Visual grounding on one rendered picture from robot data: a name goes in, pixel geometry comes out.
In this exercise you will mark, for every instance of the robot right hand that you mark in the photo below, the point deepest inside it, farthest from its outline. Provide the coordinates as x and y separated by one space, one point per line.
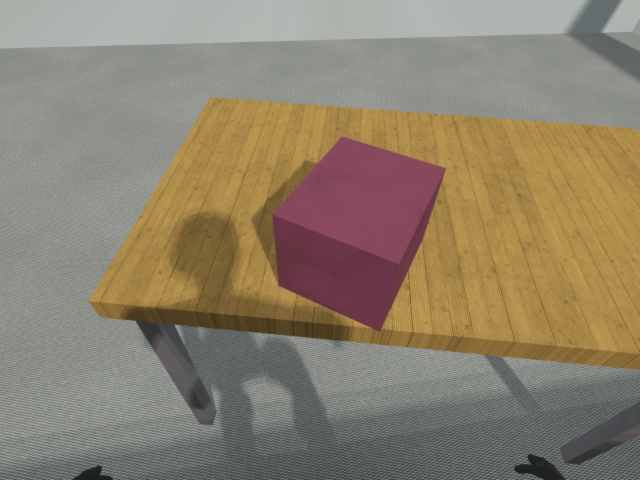
540 467

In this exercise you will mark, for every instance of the table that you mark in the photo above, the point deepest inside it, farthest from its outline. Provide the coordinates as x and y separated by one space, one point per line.
532 249

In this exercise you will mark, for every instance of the carton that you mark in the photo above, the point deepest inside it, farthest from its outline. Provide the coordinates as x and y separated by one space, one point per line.
346 237

